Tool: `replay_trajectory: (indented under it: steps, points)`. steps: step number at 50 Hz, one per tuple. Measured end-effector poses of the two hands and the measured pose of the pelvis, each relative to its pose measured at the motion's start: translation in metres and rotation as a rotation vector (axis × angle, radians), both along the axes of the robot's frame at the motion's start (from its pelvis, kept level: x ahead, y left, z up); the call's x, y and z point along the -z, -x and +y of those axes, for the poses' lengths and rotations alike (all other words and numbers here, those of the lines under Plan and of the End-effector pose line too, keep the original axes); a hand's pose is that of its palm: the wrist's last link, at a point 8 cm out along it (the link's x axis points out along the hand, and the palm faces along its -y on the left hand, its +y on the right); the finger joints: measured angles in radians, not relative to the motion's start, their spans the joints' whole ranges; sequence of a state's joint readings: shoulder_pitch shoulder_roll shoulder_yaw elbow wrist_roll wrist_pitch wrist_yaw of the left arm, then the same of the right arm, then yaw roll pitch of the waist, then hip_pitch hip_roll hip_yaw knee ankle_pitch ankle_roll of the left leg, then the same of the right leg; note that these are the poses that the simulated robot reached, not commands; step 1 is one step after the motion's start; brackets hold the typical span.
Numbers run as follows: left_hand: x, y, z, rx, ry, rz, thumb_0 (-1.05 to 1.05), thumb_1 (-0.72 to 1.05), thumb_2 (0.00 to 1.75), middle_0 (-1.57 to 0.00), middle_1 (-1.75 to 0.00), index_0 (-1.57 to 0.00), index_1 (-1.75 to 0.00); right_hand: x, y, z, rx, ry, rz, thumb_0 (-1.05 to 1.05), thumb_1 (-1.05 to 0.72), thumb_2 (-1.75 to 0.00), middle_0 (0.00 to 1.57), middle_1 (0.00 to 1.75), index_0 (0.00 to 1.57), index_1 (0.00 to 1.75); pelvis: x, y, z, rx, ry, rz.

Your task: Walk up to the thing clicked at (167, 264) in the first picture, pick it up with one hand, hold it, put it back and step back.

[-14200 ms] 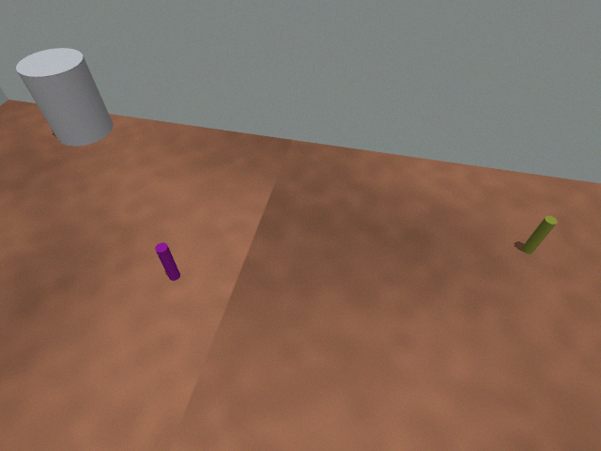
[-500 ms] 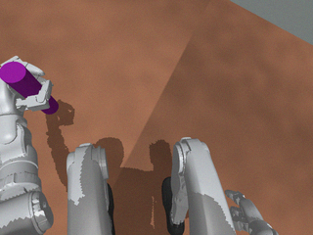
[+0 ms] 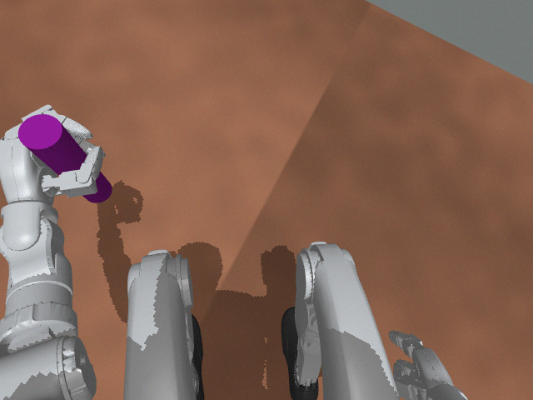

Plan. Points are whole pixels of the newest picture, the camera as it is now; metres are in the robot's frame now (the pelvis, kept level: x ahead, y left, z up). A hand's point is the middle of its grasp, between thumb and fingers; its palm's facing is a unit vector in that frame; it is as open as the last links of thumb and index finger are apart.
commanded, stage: lift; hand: left
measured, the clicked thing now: (74, 166) +0.44 +0.26 -0.04
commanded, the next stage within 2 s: hold in 1.88 s
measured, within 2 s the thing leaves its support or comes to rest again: neither
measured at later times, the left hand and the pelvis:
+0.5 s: hand (23, 121) +0.40 +0.23 +0.14, palm faces +0.16 -0.99 -0.04, open 5.8 cm; pelvis +0.02 +0.00 +0.12, yaw +2 degrees
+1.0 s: hand out of the picture +0.38 +0.23 +0.28, palm faces +0.18 -0.98 -0.02, open 5.8 cm; pelvis +0.05 +0.01 +0.25, yaw +5 degrees
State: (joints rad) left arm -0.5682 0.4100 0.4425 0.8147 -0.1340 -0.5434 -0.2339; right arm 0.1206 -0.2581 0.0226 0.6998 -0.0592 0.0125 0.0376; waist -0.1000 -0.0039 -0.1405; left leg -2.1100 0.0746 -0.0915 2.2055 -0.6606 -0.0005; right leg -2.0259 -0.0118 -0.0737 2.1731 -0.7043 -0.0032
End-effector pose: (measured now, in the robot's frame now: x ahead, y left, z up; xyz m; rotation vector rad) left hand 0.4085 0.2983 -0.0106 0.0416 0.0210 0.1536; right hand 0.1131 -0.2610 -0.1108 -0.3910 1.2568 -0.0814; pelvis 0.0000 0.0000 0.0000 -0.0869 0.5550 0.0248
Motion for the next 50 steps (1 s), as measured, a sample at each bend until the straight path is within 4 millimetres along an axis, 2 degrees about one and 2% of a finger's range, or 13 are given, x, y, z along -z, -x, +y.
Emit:
replay_trajectory:
  steps: [8,16,24,36,43,50]
  points:
    - [-0.036,0.011,0.0,0.003,-0.003,-0.002,0.02,0.05,1.2,-0.98,-1.15,-1.01,-1.15,-0.025,-0.011,0.006,0.014,-0.02,-0.045,0.0,-0.9,-0.89,0.2,0.3,0.2,0.3,-0.028,-0.002,0.001,-0.007,-0.003,0.01]
    - [-0.082,0.023,-0.007,0.001,0.002,0.006,0.02,0.05,1.2,-0.98,-1.15,-1.01,-1.15,-0.063,-0.034,0.01,0.019,-0.036,-0.108,0.01,-0.89,-0.89,0.2,0.3,0.2,0.3,-0.066,-0.007,0.0,-0.014,-0.01,0.009]
    - [-0.142,0.034,-0.017,-0.009,0.008,0.002,0.02,0.05,1.19,-0.98,-1.15,-1.01,-1.15,-0.111,-0.06,0.015,0.024,-0.051,-0.183,0.01,-0.89,-0.89,0.2,0.3,0.2,0.3,-0.114,-0.016,0.0,-0.025,-0.016,-0.015]
    - [-0.232,0.052,-0.023,-0.037,0.024,0.015,0.02,0.06,1.19,-0.98,-1.15,-1.01,-1.15,-0.198,-0.092,0.026,0.021,-0.078,-0.294,0.01,-0.89,-0.89,0.2,0.3,0.2,0.3,-0.191,-0.036,0.001,-0.047,-0.026,-0.102]
    - [-0.269,0.056,-0.023,-0.034,0.023,0.017,0.02,0.06,1.19,-0.98,-1.15,-1.01,-1.15,-0.241,-0.099,0.03,0.008,-0.077,-0.335,0.01,-0.89,-0.89,0.2,0.3,0.2,0.3,-0.225,-0.045,0.005,-0.061,-0.03,-0.164]
    - [-0.297,0.06,-0.023,-0.032,0.029,0.022,0.02,0.06,1.19,-0.98,-1.15,-1.01,-1.15,-0.271,-0.096,0.036,0.002,-0.083,-0.334,0.01,-0.89,-0.89,0.2,0.3,0.2,0.3,-0.253,-0.051,0.009,-0.069,-0.037,-0.215]
